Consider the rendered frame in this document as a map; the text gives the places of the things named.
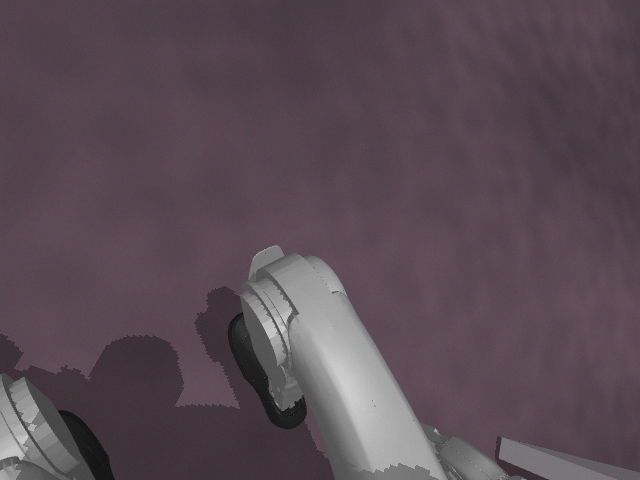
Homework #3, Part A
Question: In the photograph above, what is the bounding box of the left robot foot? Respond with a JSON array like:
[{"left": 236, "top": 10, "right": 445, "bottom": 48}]
[{"left": 57, "top": 410, "right": 115, "bottom": 480}]

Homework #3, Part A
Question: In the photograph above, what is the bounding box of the right robot hand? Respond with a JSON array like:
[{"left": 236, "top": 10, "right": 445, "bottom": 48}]
[{"left": 419, "top": 422, "right": 510, "bottom": 480}]

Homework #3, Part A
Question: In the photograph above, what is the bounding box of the right robot foot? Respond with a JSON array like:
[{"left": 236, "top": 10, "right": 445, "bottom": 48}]
[{"left": 228, "top": 312, "right": 307, "bottom": 429}]

